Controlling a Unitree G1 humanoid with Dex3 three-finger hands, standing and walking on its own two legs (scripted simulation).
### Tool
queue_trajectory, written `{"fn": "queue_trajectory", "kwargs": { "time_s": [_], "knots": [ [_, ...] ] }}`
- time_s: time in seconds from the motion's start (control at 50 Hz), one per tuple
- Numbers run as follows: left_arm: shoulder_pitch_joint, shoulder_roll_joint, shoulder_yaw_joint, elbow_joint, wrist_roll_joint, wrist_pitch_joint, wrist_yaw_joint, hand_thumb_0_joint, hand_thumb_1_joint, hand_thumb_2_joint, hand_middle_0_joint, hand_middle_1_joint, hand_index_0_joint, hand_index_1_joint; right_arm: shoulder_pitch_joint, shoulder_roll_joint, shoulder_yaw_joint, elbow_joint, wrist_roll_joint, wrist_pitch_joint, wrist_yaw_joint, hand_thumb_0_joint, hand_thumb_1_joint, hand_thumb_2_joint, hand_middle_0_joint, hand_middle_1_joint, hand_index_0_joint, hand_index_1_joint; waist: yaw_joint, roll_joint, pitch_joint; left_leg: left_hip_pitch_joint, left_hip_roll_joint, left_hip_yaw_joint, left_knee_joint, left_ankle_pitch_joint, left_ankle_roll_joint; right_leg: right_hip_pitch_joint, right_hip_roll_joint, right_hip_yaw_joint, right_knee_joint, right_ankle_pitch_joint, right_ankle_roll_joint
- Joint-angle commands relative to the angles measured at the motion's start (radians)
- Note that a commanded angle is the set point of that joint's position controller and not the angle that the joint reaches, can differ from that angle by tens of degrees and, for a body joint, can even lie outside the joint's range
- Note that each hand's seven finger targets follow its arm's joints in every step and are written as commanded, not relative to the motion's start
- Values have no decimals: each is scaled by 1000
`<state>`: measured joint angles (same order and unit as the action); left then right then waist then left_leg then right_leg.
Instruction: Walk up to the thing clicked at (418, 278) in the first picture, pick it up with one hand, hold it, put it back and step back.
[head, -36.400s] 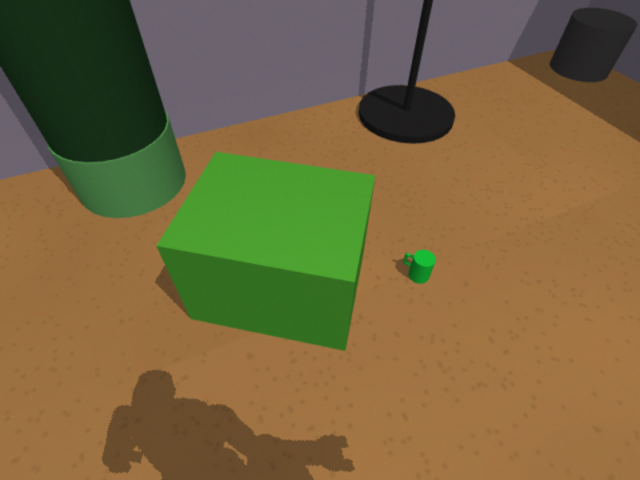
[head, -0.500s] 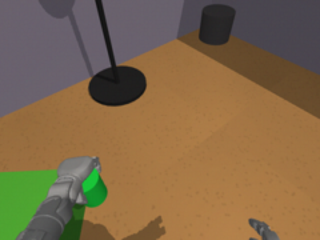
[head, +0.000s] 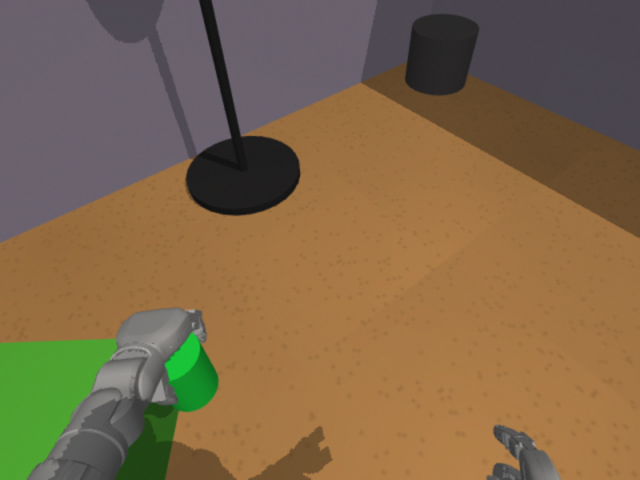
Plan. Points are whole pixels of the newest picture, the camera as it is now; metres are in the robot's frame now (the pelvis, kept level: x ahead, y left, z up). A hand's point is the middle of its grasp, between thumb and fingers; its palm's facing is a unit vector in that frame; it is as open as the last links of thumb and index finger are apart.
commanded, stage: hold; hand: left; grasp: from above
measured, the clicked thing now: (174, 366) +0.31 +0.23 -0.09
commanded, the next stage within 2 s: crouch in 0.62 s
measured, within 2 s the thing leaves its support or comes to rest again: neither
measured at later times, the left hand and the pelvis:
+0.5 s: hand (166, 362) +0.29 +0.22 -0.05, palm faces -0.47 -0.07 -0.88, open 10.5 cm; pelvis +0.00 +0.00 +0.00, yaw +0 degrees
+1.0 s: hand (169, 373) +0.29 +0.23 -0.07, palm faces -0.48 -0.06 -0.88, open 10.5 cm; pelvis +0.01 +0.00 +0.00, yaw +1 degrees
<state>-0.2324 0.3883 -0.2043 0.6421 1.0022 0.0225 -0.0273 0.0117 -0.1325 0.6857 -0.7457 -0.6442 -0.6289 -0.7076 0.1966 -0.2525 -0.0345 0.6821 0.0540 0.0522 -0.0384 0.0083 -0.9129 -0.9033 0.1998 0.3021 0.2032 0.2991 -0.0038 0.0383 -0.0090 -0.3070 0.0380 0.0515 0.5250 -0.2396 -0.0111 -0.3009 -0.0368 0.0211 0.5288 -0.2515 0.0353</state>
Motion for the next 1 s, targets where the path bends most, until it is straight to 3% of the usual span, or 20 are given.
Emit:
{"fn": "queue_trajectory", "kwargs": {
  "time_s": [0.0, 0.14, 0.2, 0.26, 0.28, 0.32, 0.34, 0.4, 0.46, 0.5, 0.54, 0.58, 0.62, 0.68, 0.7, 0.72, 0.74, 0.78, 0.84, 0.98],
  "knots": [
    [-392, 232, 121, -255, 0, 3, 41, 0, 579, 1026, -1023, -794, -993, -827, -77, -139, -41, -137, -2, -44, -12, 0, -907, -903, 200, 300, 200, 300, 3, -2, -272, 162, -50, -5, -65, 169, 20, 53, 52, -23, -94, 151, -35],
    [-398, 213, 103, -244, -1, -3, 16, 0, 572, 1021, -1011, -804, -985, -832, -85, -131, -39, -139, -2, -39, -14, 0, -908, -904, 200, 300, 200, 300, 4, -6, -257, 173, -48, -8, -76, 184, 19, 55, 54, -27, -99, 158, -37],
    [-349, 205, 108, -243, -4, -5, 13, 0, 579, 1025, -1013, -807, -987, -835, -84, -133, -41, -148, 1, -36, -15, 0, -907, -903, 200, 300, 200, 300, 9, -15, -254, 173, -52, -5, -79, 185, 21, 61, 51, -23, -103, 162, -37],
    [-381, 239, 131, -243, -1, -11, 19, 0, 564, 1035, -1013, -804, -983, -838, -86, -137, -41, -141, -2, -33, -17, 0, -908, -905, 200, 300, 200, 300, 7, 4, -250, 182, -48, -10, -82, 180, 17, 51, 53, -28, -108, 153, -37],
    [-360, 215, 120, -249, -1, -12, 22, 0, 562, 1019, -1003, -812, -978, -840, -82, -130, -39, -145, -2, -32, -16, 0, -908, -904, 200, 300, 200, 300, 7, -4, -257, 181, -49, -8, -81, 186, 20, 59, 53, -27, -105, 161, -37],
    [-394, 225, 119, -257, 5, -16, 31, 0, 557, 1040, -1003, -812, -973, -845, -78, -134, -39, -139, -3, -31, -16, 0, -907, -904, 200, 300, 200, 300, 2, 13, -261, 185, -51, -7, -80, 186, 18, 56, 50, -25, -106, 162, -38],
    [-408, 255, 143, -249, 8, -19, 36, 0, 564, 1026, -1003, -802, -976, -832, -84, -135, -40, -139, -2, -31, -18, 0, -907, -904, 200, 300, 200, 300, 11, 19, -259, 183, -51, -7, -82, 185, 17, 54, 51, -26, -106, 157, -40],
    [-424, 215, 109, -265, 10, -17, 47, 0, 566, 1039, -997, -830, -975, -855, -77, -128, -40, -131, -3, -31, -17, 0, -907, -904, 200, 300, 200, 300, -1, 5, -286, 198, -54, -3, -70, 217, 21, 65, 47, -22, -102, 200, -33],
    [-377, 226, 133, -242, 5, -8, 59, 0, 589, 1055, -1014, -840, -992, -864, -76, -135, -46, -126, -4, -31, -15, 0, -907, -904, 200, 300, 200, 300, 14, 12, -279, 189, -52, -3, -74, 206, 17, 73, 47, -28, -106, 181, -37],
    [-400, 193, 94, -246, 7, -6, 54, 0, 601, 1056, -1020, -847, -999, -870, -77, -131, -46, -128, -6, -32, -14, 0, -907, -904, 200, 299, 200, 299, 1, 3, -280, 197, -48, -8, -77, 210, 15, 63, 52, -32, -103, 186, -38],
    [-370, 230, 127, -233, 10, -3, 56, 0, 610, 1044, -1036, -818, -1011, -846, -76, -137, -49, -128, -3, -31, -15, 0, -907, -904, 200, 300, 200, 300, 10, 7, -276, 188, -50, -5, -78, 214, 17, 72, 49, -29, -106, 189, -38],
    [-397, 211, 104, -247, 10, -2, 48, 0, 600, 1056, -1041, -815, -1009, -849, -79, -130, -47, -131, -1, -29, -14, 0, -909, -904, 200, 300, 200, 300, 10, 15, -274, 188, -51, -3, -80, 226, 18, 76, 49, -29, -103, 205, -40],
    [-354, 214, 118, -215, 5, 0, 49, 0, 615, 1041, -1028, -830, -1010, -851, -74, -134, -48, -128, -1, -27, -13, 0, -906, -903, 200, 300, 200, 300, 12, -18, -266, 181, -49, -7, -78, 230, 21, 86, 50, -32, -106, 206, -36],
    [-392, 224, 117, -225, 7, -5, 44, 0, 596, 1062, -1027, -835, -1002, -863, -75, -137, -49, -128, -3, -24, -14, 0, -908, -904, 200, 300, 200, 300, 8, 11, -268, 195, -50, -4, -80, 226, 17, 77, 48, -30, -110, 201, -39],
    [-386, 229, 121, -223, 10, -6, 44, 0, 636, 1072, -996, -912, -1011, -899, -74, -137, -50, -131, -2, -24, -13, 0, -905, -911, 201, 301, 201, 301, 6, -4, -265, 188, -50, -4, -81, 229, 20, 79, 49, -29, -109, 208, -38],
    [-380, 226, 124, -238, 5, -10, 45, 0, 556, 1011, -916, -902, -931, -872, -66, -139, -50, -131, -2, -25, -13, 0, -877, -892, 201, 301, 201, 301, 9, -2, -273, 189, -47, -7, -82, 227, 17, 83, 51, -32, -108, 201, -40],
    [-354, 236, 139, -205, 8, -11, 49, 0, 531, 985, -938, -853, -936, -857, -73, -137, -49, -131, -2, -22, -13, 0, -897, -903, 200, 300, 200, 300, 13, 0, -246, 180, -48, -7, -89, 207, 16, 76, 51, -33, -114, 180, -41],
    [-342, 186, 98, -197, 12, -19, 51, 0, 505, 990, -943, -820, -927, -839, -68, -135, -49, -134, -3, -21, -10, 0, -899, -903, 200, 300, 200, 300, 0, -16, -235, 180, -45, -10, -88, 208, 16, 57, 53, -35, -107, 180, -44],
    [-325, 202, 122, -161, 25, -34, 77, 0, 487, 972, -924, -817, -912, -832, -57, -137, -52, -128, -6, -17, -10, 0, -898, -904, 200, 300, 200, 300, 6, -25, -231, 165, -51, -11, -78, 209, 17, 48, 49, -33, -102, 180, -41],
    [-390, 172, 108, 16, 79, -74, 212, 0, 513, 1009, -939, -815, -922, -835, -7, -145, -62, -90, -29, -1, 5, 0, -895, -902, 200, 300, 200, 300, -39, -28, -231, 86, -52, -13, 5, 142, 12, -75, 40, -31, -39, 126, -40]
  ]
}}
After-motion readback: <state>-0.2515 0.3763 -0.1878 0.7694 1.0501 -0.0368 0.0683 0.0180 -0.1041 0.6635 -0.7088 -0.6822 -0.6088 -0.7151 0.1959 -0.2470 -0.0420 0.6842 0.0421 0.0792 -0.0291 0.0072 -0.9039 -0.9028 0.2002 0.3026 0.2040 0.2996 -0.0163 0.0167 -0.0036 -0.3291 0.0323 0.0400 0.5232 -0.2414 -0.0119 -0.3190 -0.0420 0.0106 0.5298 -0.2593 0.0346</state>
